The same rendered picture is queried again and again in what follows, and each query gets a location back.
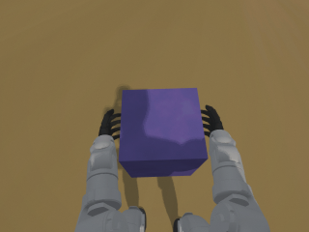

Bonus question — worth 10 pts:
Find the right robot upper arm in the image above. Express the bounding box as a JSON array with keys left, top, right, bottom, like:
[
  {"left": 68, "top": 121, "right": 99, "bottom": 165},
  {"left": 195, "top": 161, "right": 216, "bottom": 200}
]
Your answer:
[{"left": 209, "top": 201, "right": 270, "bottom": 232}]

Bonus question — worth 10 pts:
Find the right robot forearm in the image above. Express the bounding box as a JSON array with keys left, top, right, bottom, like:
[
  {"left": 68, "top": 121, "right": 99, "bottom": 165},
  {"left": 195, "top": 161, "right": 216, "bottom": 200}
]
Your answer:
[{"left": 209, "top": 130, "right": 263, "bottom": 214}]

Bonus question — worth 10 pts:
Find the left robot forearm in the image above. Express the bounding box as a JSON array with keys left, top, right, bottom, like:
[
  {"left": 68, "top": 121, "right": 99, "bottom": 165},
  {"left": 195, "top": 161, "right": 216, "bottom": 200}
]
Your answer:
[{"left": 74, "top": 134, "right": 122, "bottom": 230}]

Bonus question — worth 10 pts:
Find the left robot hand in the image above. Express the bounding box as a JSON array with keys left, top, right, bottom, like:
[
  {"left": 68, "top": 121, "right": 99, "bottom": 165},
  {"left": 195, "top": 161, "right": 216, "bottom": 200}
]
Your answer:
[{"left": 98, "top": 109, "right": 122, "bottom": 140}]

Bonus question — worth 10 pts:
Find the left robot upper arm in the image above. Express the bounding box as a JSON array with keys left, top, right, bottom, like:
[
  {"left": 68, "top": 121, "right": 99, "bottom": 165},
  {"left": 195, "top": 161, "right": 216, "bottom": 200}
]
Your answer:
[{"left": 74, "top": 210, "right": 129, "bottom": 232}]

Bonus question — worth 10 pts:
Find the carton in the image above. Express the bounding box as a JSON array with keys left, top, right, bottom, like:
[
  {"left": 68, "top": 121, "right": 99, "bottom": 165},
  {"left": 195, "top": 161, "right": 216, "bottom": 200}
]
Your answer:
[{"left": 118, "top": 88, "right": 209, "bottom": 178}]

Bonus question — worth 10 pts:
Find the right robot shin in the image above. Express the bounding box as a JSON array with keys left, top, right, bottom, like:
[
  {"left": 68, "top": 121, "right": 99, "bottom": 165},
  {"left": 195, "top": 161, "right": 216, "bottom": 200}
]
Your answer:
[{"left": 181, "top": 212, "right": 193, "bottom": 218}]

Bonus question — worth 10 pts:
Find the robot right thigh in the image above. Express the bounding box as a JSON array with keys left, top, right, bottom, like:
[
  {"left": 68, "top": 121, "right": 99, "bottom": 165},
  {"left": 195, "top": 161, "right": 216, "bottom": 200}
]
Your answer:
[{"left": 177, "top": 215, "right": 210, "bottom": 232}]

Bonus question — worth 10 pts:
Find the right robot hand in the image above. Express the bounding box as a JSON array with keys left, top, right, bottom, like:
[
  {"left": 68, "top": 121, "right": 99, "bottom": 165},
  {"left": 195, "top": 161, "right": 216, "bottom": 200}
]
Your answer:
[{"left": 201, "top": 105, "right": 224, "bottom": 137}]

